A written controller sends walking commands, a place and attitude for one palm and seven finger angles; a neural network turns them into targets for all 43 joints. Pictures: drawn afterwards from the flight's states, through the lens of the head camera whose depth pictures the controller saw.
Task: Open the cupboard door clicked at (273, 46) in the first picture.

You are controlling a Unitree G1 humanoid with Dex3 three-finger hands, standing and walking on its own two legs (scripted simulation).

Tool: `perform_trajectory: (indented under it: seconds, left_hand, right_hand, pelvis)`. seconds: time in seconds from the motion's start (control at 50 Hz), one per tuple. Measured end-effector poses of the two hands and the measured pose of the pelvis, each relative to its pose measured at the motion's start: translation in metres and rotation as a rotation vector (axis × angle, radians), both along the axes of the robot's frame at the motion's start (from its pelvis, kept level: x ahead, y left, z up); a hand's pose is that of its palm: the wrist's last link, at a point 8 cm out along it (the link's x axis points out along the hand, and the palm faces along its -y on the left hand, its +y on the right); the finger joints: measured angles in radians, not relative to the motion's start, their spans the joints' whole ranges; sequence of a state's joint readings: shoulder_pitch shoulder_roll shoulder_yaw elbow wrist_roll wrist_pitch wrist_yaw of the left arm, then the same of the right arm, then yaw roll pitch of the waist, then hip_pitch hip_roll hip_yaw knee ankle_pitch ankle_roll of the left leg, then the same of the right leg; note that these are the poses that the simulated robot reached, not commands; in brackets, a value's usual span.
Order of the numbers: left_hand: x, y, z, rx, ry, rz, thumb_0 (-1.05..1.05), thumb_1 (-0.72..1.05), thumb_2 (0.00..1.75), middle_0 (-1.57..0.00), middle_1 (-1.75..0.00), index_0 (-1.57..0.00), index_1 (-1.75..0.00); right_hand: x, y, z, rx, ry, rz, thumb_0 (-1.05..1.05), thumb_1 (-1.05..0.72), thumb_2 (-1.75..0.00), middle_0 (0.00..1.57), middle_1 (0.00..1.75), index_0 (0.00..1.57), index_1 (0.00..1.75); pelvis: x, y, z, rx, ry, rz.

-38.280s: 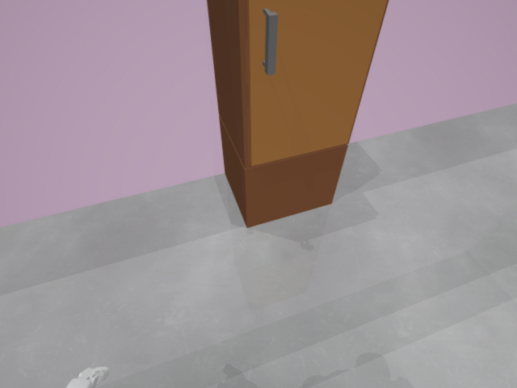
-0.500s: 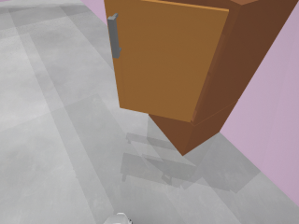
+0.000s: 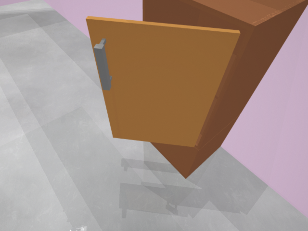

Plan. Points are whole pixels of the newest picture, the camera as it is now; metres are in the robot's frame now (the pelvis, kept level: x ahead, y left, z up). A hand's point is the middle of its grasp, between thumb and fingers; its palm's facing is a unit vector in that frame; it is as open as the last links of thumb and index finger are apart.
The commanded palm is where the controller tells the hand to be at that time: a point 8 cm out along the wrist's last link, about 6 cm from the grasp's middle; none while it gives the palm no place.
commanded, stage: come to a stop and stand still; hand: left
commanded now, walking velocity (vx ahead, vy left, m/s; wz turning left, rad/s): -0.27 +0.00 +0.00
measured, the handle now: (105, 65) +0.56 +0.18 +0.12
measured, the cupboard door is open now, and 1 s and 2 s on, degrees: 43 43 43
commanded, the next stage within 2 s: look again from close up in 1.94 s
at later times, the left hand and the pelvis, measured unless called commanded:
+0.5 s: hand out of the picture +0.03 +0.22 -0.19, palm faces +0.01 -0.97 -0.22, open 7.3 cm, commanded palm none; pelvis -0.01 +0.03 -0.01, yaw -1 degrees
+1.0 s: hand out of the picture +0.02 +0.24 -0.15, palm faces -0.02 -0.94 -0.33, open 7.4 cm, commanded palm none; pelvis -0.05 +0.00 +0.00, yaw +0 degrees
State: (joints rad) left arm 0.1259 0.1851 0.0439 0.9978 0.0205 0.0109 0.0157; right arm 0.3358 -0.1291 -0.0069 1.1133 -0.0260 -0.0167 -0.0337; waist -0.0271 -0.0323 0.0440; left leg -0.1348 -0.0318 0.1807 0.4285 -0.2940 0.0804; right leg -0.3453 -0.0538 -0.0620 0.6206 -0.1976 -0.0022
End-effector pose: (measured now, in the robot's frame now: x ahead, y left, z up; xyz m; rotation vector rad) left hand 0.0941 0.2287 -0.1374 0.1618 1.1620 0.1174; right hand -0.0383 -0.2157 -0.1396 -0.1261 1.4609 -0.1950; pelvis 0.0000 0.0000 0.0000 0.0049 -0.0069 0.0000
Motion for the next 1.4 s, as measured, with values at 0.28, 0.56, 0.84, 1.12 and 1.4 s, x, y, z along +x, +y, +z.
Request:
perform_trajectory:
  seconds: [0.28,0.56,0.84,1.12,1.4]
  left_hand:
    - [-0.013,-0.005,-0.025,-0.025,0.077,0.019,0.0,0.91,0.9,-0.2,-0.3,-0.2,-0.3]
    - [-0.076,0.048,-0.012,0.068,0.11,0.022,0.0,0.91,0.9,-0.2,-0.3,-0.2,-0.3]
    - [-0.085,0.061,0.021,0.155,0.017,-0.008,0.01,0.91,0.9,-0.2,-0.3,-0.2,-0.3]
    - [-0.079,0.041,0.022,0.131,0.033,-0.041,0.01,0.91,0.9,-0.21,-0.3,-0.2,-0.3]
    - [-0.085,0.019,0.014,0.094,0.097,-0.024,0.01,0.91,0.9,-0.21,-0.3,-0.21,-0.3]
  right_hand:
    - [0.037,-0.004,-0.007,-0.024,-0.02,-0.017,0.0,-0.91,-0.9,0.2,0.3,0.2,0.3]
    - [0.112,-0.002,0.009,-0.075,-0.395,0.068,0.0,-0.91,-0.9,0.2,0.3,0.2,0.3]
    - [0.06,-0.036,0.005,-0.06,-0.32,0.089,0.0,-0.9,-0.9,0.21,0.3,0.2,0.3]
    - [-0.002,-0.074,0.013,-0.108,-0.144,0.059,0.01,-0.91,-0.9,0.2,0.3,0.2,0.3]
    - [0.016,-0.058,0.008,-0.05,-0.124,0.068,0.0,-0.91,-0.9,0.2,0.3,0.2,0.3]
  pelvis:
    - [0.0,0.004,-0.011,-0.021,0.014,0.01]
    - [-0.015,0.027,-0.015,-0.008,-0.017,-0.03]
    - [-0.047,0.014,-0.006,0.006,-0.034,-0.017]
    - [-0.05,-0.002,0.003,0.007,-0.028,-0.007]
    - [-0.036,-0.011,0.007,0.0,-0.022,-0.007]
